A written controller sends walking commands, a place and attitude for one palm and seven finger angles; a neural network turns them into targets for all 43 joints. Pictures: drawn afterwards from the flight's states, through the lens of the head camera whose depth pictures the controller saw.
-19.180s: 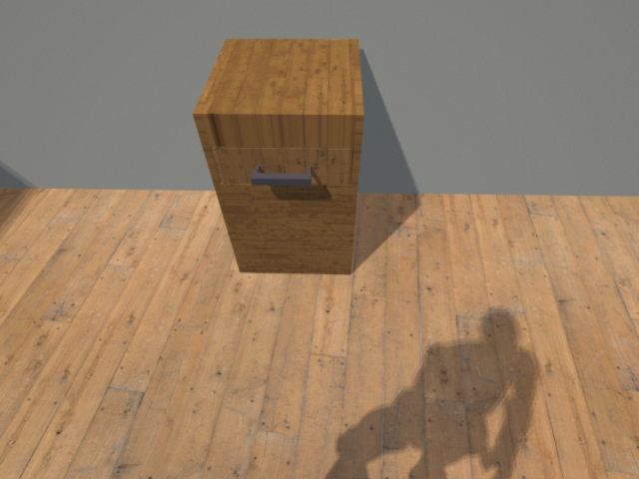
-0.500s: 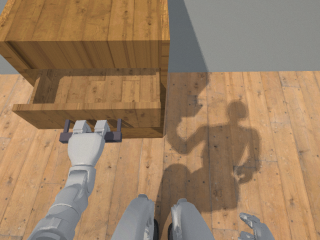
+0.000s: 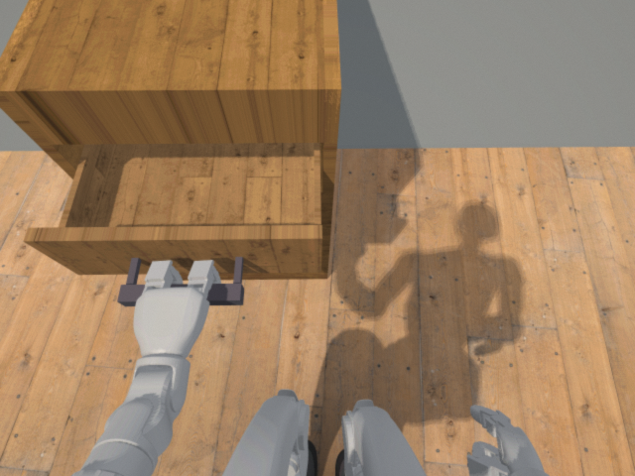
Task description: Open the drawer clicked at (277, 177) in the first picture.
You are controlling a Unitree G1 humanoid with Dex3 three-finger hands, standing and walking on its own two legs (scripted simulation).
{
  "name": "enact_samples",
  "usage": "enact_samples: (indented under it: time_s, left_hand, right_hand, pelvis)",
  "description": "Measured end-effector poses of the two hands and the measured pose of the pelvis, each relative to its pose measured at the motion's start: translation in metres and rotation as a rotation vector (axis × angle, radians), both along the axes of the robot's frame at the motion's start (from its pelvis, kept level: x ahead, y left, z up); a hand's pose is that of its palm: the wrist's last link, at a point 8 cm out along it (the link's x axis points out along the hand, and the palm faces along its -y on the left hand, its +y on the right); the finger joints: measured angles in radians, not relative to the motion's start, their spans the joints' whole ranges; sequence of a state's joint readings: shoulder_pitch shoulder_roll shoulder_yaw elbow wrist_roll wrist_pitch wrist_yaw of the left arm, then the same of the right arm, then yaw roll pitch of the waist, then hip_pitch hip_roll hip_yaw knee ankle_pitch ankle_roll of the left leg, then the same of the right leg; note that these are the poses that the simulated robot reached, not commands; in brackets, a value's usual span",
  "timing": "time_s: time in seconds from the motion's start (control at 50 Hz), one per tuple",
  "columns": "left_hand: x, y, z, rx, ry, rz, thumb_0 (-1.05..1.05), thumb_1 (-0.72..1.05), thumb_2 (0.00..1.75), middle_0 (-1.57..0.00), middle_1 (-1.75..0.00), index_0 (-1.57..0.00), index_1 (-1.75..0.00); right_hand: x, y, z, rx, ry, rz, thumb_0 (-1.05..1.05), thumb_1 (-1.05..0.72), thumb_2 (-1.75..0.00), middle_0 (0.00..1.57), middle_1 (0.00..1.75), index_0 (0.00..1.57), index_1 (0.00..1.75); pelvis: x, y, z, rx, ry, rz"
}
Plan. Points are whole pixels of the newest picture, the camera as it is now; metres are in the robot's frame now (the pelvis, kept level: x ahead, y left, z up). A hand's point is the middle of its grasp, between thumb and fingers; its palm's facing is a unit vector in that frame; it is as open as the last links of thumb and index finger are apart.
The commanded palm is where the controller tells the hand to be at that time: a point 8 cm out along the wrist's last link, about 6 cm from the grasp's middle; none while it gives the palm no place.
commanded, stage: pull the drawer open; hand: left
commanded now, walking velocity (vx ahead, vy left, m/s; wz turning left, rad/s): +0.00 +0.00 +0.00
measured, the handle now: (185, 279) +0.36 +0.22 -0.08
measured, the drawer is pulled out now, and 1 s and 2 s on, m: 0.15 0.20 0.24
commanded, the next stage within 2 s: none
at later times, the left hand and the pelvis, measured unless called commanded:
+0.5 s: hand (187, 340) +0.28 +0.20 -0.10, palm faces -0.09 -0.10 -0.99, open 6.0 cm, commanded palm +0.25 +0.20 -0.05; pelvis +0.00 +0.00 +0.00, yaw +0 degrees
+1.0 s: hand (184, 359) +0.26 +0.20 -0.10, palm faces -0.11 -0.10 -0.99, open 6.1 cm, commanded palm +0.22 +0.19 -0.05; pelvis +0.00 +0.00 +0.00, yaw +0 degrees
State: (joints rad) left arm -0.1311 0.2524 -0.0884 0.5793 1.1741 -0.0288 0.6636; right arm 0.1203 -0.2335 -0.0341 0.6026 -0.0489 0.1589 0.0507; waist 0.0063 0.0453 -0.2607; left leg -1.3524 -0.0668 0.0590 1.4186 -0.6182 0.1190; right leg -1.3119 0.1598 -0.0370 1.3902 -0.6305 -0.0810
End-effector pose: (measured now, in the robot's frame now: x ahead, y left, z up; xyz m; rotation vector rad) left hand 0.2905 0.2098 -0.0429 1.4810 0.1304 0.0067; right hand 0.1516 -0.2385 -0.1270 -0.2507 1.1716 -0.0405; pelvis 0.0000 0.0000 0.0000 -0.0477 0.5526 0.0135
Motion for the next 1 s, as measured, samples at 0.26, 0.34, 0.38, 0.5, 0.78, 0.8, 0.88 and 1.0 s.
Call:
enact_samples:
  time_s: [0.26,0.34,0.38,0.5,0.78,0.8,0.88,1.0]
  left_hand:
    - [-0.013,-0.001,-0.001,-0.009,-0.011,-0.002,0.03,0.69,0.74,-0.27,-1.35,-0.38,-1.31]
    - [-0.014,-0.001,-0.001,-0.008,-0.01,-0.001,0.03,0.69,0.75,-0.27,-1.35,-0.38,-1.31]
    - [-0.015,-0.001,0.0,-0.007,-0.005,-0.001,0.03,0.69,0.74,-0.28,-1.35,-0.38,-1.31]
    - [-0.022,-0.002,0.001,-0.008,0.011,0.003,0.03,0.69,0.73,-0.28,-1.35,-0.38,-1.31]
    - [-0.034,-0.002,0.001,-0.014,0.007,0.002,0.03,0.69,0.73,-0.27,-1.35,-0.38,-1.3]
    - [-0.035,-0.002,0.001,-0.014,0.009,0.002,0.03,0.69,0.73,-0.27,-1.35,-0.38,-1.3]
    - [-0.039,-0.003,0.002,-0.013,0.019,0.004,0.03,0.69,0.73,-0.28,-1.35,-0.38,-1.3]
    - [-0.047,-0.004,0.003,-0.013,0.031,0.007,0.03,0.69,0.72,-0.28,-1.35,-0.38,-1.3]
  right_hand:
    - [0.009,0.004,0.0,-0.002,-0.024,0.028,0.01,-0.91,-0.9,0.2,0.3,0.2,0.3]
    - [0.011,0.005,0.0,0.002,-0.032,0.029,0.01,-0.91,-0.9,0.2,0.3,0.2,0.3]
    - [0.012,0.006,0.0,0.006,-0.037,0.027,0.01,-0.91,-0.9,0.2,0.3,0.2,0.3]
    - [0.012,0.008,0.002,0.014,-0.044,0.027,0.01,-0.91,-0.9,0.2,0.3,0.2,0.3]
    - [0.017,0.007,0.001,0.013,-0.069,0.043,0.01,-0.91,-0.9,0.2,0.3,0.2,0.3]
    - [0.018,0.007,0.001,0.014,-0.071,0.044,0.01,-0.91,-0.9,0.2,0.3,0.2,0.3]
    - [0.02,0.008,0.002,0.019,-0.081,0.046,0.01,-0.91,-0.9,0.2,0.3,0.2,0.3]
    - [0.024,0.009,0.002,0.025,-0.09,0.054,0.01,-0.91,-0.9,0.2,0.3,0.2,0.3]
  pelvis:
    - [0.0,0.001,-0.001,-0.001,-0.001,0.003]
    - [-0.001,0.001,-0.002,0.0,-0.003,0.002]
    - [-0.001,0.001,-0.002,0.0,-0.004,0.002]
    - [-0.001,0.001,0.0,0.002,-0.007,-0.001]
    - [-0.001,-0.002,-0.002,0.007,-0.009,-0.002]
    - [-0.001,-0.002,-0.002,0.008,-0.009,-0.003]
    - [-0.001,-0.002,-0.002,0.01,-0.009,-0.004]
    - [-0.001,-0.003,-0.001,0.014,-0.01,-0.004]
